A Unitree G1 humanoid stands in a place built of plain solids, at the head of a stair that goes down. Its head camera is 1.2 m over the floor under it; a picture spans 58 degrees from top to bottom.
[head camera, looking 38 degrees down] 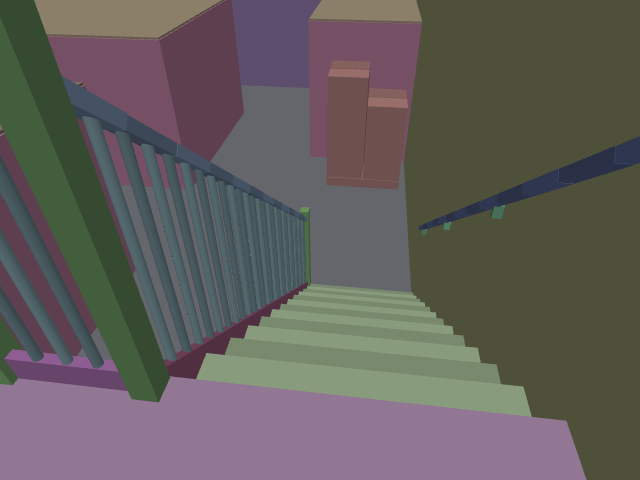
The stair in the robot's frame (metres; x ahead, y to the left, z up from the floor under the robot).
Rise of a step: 0.20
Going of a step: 0.24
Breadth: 1.20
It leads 7 degrees to the right of straight ahead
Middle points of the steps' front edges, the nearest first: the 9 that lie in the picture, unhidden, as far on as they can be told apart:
0.75 -0.12 0.00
0.99 -0.15 -0.20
1.23 -0.18 -0.39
1.47 -0.21 -0.59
1.71 -0.24 -0.79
1.96 -0.27 -0.98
2.20 -0.30 -1.18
2.44 -0.33 -1.38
2.68 -0.36 -1.58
